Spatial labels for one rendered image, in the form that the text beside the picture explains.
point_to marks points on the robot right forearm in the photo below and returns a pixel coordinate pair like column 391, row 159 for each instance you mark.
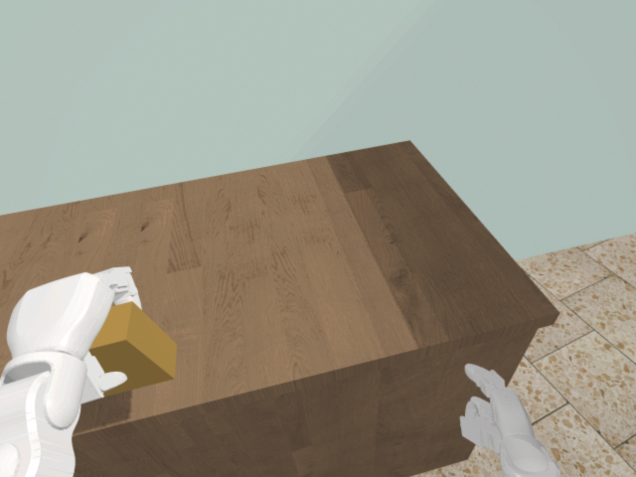
column 524, row 456

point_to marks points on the robot left hand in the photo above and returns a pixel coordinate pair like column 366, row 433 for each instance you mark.
column 66, row 315

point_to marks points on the robot right hand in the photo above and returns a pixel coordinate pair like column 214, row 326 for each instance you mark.
column 503, row 416

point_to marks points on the table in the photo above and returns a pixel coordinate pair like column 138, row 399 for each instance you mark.
column 323, row 310

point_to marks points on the sponge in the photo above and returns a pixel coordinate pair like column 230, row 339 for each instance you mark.
column 131, row 343

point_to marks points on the robot left forearm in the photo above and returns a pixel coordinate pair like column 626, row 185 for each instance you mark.
column 40, row 395

